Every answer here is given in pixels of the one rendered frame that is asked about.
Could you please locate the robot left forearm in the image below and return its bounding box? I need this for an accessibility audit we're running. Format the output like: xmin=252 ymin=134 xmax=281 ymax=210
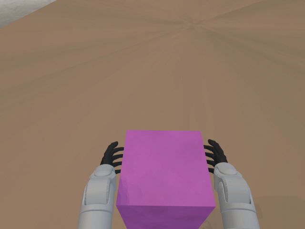
xmin=77 ymin=164 xmax=116 ymax=229

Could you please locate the robot left hand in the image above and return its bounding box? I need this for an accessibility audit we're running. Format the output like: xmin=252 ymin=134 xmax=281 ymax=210
xmin=100 ymin=141 xmax=124 ymax=174

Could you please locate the robot right forearm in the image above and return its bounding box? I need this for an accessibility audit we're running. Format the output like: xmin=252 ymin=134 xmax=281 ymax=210
xmin=213 ymin=162 xmax=260 ymax=229

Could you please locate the carton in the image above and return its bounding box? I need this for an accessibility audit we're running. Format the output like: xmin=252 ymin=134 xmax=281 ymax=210
xmin=116 ymin=130 xmax=216 ymax=229

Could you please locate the robot right hand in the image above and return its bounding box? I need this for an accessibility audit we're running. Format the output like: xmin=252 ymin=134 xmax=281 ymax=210
xmin=204 ymin=139 xmax=228 ymax=173

